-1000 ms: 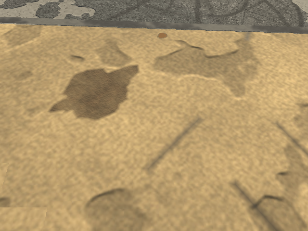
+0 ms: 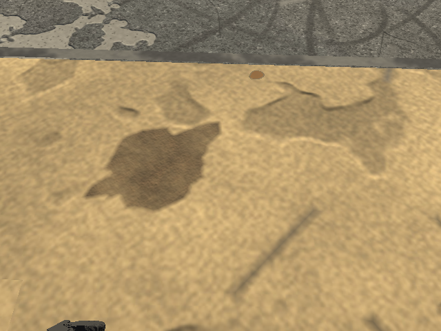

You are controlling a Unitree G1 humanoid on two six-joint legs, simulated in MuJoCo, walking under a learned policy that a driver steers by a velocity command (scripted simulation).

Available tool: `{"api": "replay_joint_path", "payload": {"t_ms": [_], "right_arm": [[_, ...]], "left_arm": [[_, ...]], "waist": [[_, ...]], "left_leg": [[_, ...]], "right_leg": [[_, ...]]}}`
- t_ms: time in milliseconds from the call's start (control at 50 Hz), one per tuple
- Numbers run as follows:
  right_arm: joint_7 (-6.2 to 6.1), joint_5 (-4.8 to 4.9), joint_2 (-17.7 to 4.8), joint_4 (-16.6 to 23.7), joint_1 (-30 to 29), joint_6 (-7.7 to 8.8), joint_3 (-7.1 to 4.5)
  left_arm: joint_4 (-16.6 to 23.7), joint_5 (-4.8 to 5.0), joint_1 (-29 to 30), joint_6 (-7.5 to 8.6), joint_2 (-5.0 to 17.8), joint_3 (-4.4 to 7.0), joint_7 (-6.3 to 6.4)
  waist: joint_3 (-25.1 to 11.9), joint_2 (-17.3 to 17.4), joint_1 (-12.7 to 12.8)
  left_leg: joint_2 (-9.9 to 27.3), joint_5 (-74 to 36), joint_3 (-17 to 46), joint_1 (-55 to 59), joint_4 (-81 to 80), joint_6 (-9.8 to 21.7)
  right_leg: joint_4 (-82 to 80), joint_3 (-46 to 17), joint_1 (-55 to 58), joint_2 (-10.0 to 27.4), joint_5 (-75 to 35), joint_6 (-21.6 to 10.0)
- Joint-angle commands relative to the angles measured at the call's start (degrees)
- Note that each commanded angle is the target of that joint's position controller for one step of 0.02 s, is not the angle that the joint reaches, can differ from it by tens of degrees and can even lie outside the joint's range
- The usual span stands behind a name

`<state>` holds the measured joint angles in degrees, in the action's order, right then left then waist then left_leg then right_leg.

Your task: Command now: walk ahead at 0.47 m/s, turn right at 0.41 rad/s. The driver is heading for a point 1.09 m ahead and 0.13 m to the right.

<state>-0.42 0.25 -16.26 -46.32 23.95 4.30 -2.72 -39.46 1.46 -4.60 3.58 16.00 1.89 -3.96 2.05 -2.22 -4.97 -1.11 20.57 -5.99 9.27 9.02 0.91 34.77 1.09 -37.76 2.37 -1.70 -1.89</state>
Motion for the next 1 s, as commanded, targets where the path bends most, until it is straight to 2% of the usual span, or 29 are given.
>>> {"api": "replay_joint_path", "payload": {"t_ms": [20, 40, 60, 80, 100, 120, 140, 160, 180, 220, 240, 280, 320, 380, 440, 500, 540, 560, 580, 600, 620, 640, 660, 680, 720, 760, 860, 940, 1000], "right_arm": [[-0.69, 0.2, -10.9, 2.6, -0.7, -0.17, -2.72], [-1.09, 0.03, -11.9, 2.8, -0.8, -0.75, -2.97], [-1.52, -0.14, -12.4, 3.2, -1.3, -1.43, -3.05], [-2.0, -0.2, -12.3, 4.0, -1.4, -1.46, -2.8], [-1.34, -1.87, -5.4, 6.9, 4.1, -0.28, -0.62], [-0.26, -1.18, -4.9, 7.1, 4.5, 2.02, 0.51], [0.53, 1.55, -9.6, 8.9, -4.0, 3.28, -0.98], [0.62, 2.18, -9.4, 10.7, -7.8, 4.03, -0.62], [0.21, 0.97, -8.8, 10.6, -8.9, 4.26, -0.56], [-0.07, -0.46, -8.9, 10.3, -6.8, 3.02, -1.11], [-0.11, -0.83, -8.2, 10.2, -5.8, 2.33, -1.02], [-0.34, -1.51, -7.0, 10.5, -6.3, 1.35, -0.67], [-0.56, -1.86, -5.6, 12.1, -11.0, 1.28, -0.13], [-0.07, -1.26, -3.8, 13.5, -18.4, 2.0, 0.65], [1.0, -0.06, -4.9, 14.1, -22.0, 2.81, 0.37], [1.59, 0.08, -7.1, 14.5, -21.5, 3.21, -0.69], [1.29, -0.13, -8.4, 13.2, -15.4, 3.44, -1.74], [0.94, -0.85, -10.6, 12.5, -8.6, 3.71, -2.58], [0.78, -1.87, -15.7, 11.4, -1.2, 3.48, -3.95], [1.59, -0.47, -14.3, 8.7, 3.4, 2.73, -4.18], [1.64, 0.37, -9.9, 9.1, 1.2, 2.53, -2.84], [1.44, 0.01, -8.1, 9.6, -2.1, 2.05, -2.18], [1.47, -0.43, -7.1, 9.6, -4.7, 1.8, -1.68], [1.42, -0.75, -6.1, 9.6, -6.3, 1.88, -1.29], [1.49, -0.68, -5.6, 9.1, -7.3, 2.13, -1.09], [1.43, -0.14, -6.7, 8.1, -6.7, 2.37, -1.4], [0.84, 0.43, -9.0, 5.6, -4.3, 1.44, -1.95], [0.69, 0.92, -10.0, 2.9, -0.4, 0.58, -2.16], [0.31, 1.17, -10.7, 1.7, 0.1, -0.35, -2.54]], "left_arm": [[6.8, -0.1, 6.3, 1.1, 4.7, 1.18, -0.87], [6.3, -0.13, 2.7, 0.81, 6.4, 2.07, -0.75], [4.6, 0.07, -5.1, 0.49, 8.8, 3.44, -0.39], [2.9, 0.26, -13.8, -0.04, 11.8, 5.0, 0.59], [2.4, -0.31, -19.5, -0.5, 18.1, 6.34, 1.62], [3.0, 0.06, -19.9, -0.1, 16.0, 5.58, 1.64], [2.6, -0.45, -18.5, 0.0, 12.5, 4.75, 1.85], [2.7, -0.31, -15.2, 0.15, 11.3, 4.34, 2.05], [3.4, -0.38, -11.2, 0.24, 10.1, 3.87, 2.18], [5.1, -1.54, -6.7, 0.34, 8.4, 3.34, 2.48], [5.0, -1.35, -5.9, 0.46, 8.3, 3.42, 2.67], [4.2, -0.93, -6.4, 0.81, 8.8, 3.55, 3.1], [3.5, -0.79, -7.7, 0.81, 9.8, 3.83, 3.67], [2.1, -0.17, -10.6, 0.17, 10.2, 3.92, 4.22], [0.0, 0.13, -14.7, -0.17, 10.0, 3.71, 4.3], [-1.0, -0.26, -15.8, -0.59, 9.9, 3.6, 4.25], [-1.0, -0.51, -15.0, -0.96, 9.2, 3.34, 4.04], [-0.5, -0.98, -15.2, -0.83, 6.7, 2.34, 3.8], [0.4, -0.77, -20.8, -0.16, 3.2, 1.12, 3.8], [0.3, 0.15, -22.8, 0.41, 3.8, 0.81, 3.88], [0.6, 0.9, -17.8, 0.52, 8.9, 2.05, 3.91], [1.9, 0.64, -12.2, 0.48, 9.4, 2.14, 3.89], [2.9, -0.28, -9.2, 0.57, 8.4, 1.96, 3.78], [3.0, -0.86, -8.8, 0.55, 7.7, 2.14, 3.67], [2.1, -0.79, -10.7, 0.18, 5.7, 1.83, 3.44], [2.2, -1.14, -9.7, -0.07, 4.3, 1.41, 3.45], [3.9, -1.25, -0.5, 0.78, 2.2, 0.41, 2.87], [5.6, -0.52, 5.8, 1.4, 2.7, 0.47, 1.9], [6.6, -0.42, 7.2, 1.83, 3.9, 0.92, 1.15]], "waist": [[2.2, 8.0, 2.4], [-1.4, 9.4, 4.7], [-6.4, 9.6, 9.0], [-11.0, 7.6, 13.6], [-19.3, -7.1, 10.6], [-29.7, -8.3, 10.5], [-21.7, -3.8, 12.9], [-13.0, -0.5, 11.1], [-7.7, 3.8, 8.2], [-4.2, 1.0, 3.9], [-3.7, 0.1, 3.0], [-2.4, 0.0, 2.6], [-0.9, -0.2, 4.1], [-1.1, -1.1, 7.6], [-1.8, -2.1, 9.8], [-1.7, -3.7, 8.8], [-3.5, -4.2, 5.1], [-9.6, -1.8, 1.8], [-19.2, 10.3, 1.5], [-21.4, 21.0, 1.1], [-13.3, 12.9, -0.1], [-7.5, 7.9, 0.1], [-3.0, 5.5, 1.3], [-1.5, 6.1, 2.8], [-1.7, 8.4, 4.3], [-1.5, 8.1, 4.6], [-0.2, 6.6, 1.7], [1.3, 6.5, -0.3], [1.7, 7.0, 0.8]], "left_leg": [[15.9, -51.0, 0.5, -2.4, 5.5, 6.1], [15.7, -62.4, -0.4, -0.9, 12.1, 5.2], [14.7, -68.7, -1.9, -2.7, 22.8, 4.0], [13.1, -63.2, -2.5, -13.1, 36.6, 2.1], [5.5, -18.8, -1.6, -37.7, 60.3, -1.4], [-2.6, 12.9, 10.6, -48.4, 72.6, -2.1], [1.2, 8.4, 14.2, -54.2, 74.1, -1.2], [3.7, 3.3, 12.9, -54.8, 69.8, -0.3], [5.8, 0.3, 12.1, -52.3, 64.5, -0.5], [7.9, -2.7, 12.0, -45.2, 59.8, -1.6], [8.2, -3.2, 11.4, -43.9, 57.9, -2.6], [8.0, -5.5, 9.8, -42.8, 53.1, -4.5], [7.3, -12.7, 9.0, -42.9, 45.1, -5.6], [4.3, -24.7, 8.2, -38.6, 29.9, -5.8], [3.5, -27.8, 9.1, -37.0, 23.8, -4.9], [3.3, -20.8, 9.7, -36.5, 20.5, -2.1], [2.0, -17.0, 7.5, -28.0, 17.2, 0.8], [6.5, -17.7, 11.2, -16.6, 18.3, 3.9], [18.5, -13.1, 30.5, 4.2, 18.1, 12.2], [24.4, 2.2, 50.4, 10.0, 9.4, 16.6], [23.1, 10.2, 47.9, 5.0, 7.4, 14.3], [20.6, 7.5, 39.5, -1.5, 7.0, 12.2], [18.0, 1.0, 33.6, -8.1, 5.6, 12.0], [16.1, -4.4, 29.8, -12.1, 4.3, 11.5], [13.4, -11.4, 24.4, -15.8, 2.1, 11.3], [13.2, -17.5, 20.8, -16.7, 0.7, 12.2], [11.4, -22.4, 13.5, -16.1, -0.6, 11.0], [13.1, -21.8, 13.0, -13.4, 0.4, 10.3], [15.5, -25.6, 13.8, -8.3, 3.2, 9.1]], "right_leg": [[-1.7, 3.4, 3.9, -3.5, 4.6, -3.3], [-1.0, 4.8, 8.8, -5.5, 7.5, -4.5], [-1.9, 5.8, 19.0, -7.7, 7.7, -6.2], [-3.1, 1.8, 35.1, -6.7, 6.1, -8.4], [-1.8, -24.5, 59.9, 9.4, 8.1, -17.1], [-13.0, -51.1, 67.5, 18.0, 19.8, -24.3], [-16.7, -43.9, 61.8, 15.4, 22.6, -19.9], [-18.0, -35.9, 51.9, 13.1, 20.3, -17.5], [-19.0, -30.4, 41.8, 10.6, 14.7, -16.0], [-21.9, -24.5, 29.4, 7.0, 6.7, -15.7], [-22.9, -23.0, 26.3, 6.4, 4.5, -16.2], [-23.7, -19.1, 20.6, 5.1, 0.7, -16.3], [-23.7, -16.4, 18.0, 3.1, 0.7, -15.0], [-21.6, -14.2, 17.8, 0.7, 5.5, -11.8], [-19.1, -17.2, 23.2, 3.6, 8.8, -11.1], [-14.4, -21.6, 30.0, 6.9, 7.4, -9.7], [-8.2, -21.2, 31.0, 5.4, -1.0, -7.9], [2.9, -18.2, 28.2, 2.2, -2.1, -6.0], [23.0, -11.4, 12.1, -5.2, 10.6, -1.7], [35.4, -9.7, -1.1, -7.9, 33.8, 0.4], [40.0, -12.0, -6.7, -4.9, 31.5, 0.0], [40.1, -9.6, -7.4, -2.3, 27.0, -0.1], [36.7, -7.8, -6.9, -0.4, 23.4, 0.0], [32.9, -7.5, -4.7, 1.6, 20.5, 0.2], [29.2, -6.0, -0.4, 2.6, 18.1, 0.9], [24.6, -4.9, -0.6, 3.0, 16.2, 1.8], [5.8, -3.0, 1.5, 2.3, 2.2, 3.0], [-1.8, -2.1, 4.2, 0.7, -1.7, 2.3], [-5.2, -2.4, 4.7, 0.1, 3.2, 0.0]]}}
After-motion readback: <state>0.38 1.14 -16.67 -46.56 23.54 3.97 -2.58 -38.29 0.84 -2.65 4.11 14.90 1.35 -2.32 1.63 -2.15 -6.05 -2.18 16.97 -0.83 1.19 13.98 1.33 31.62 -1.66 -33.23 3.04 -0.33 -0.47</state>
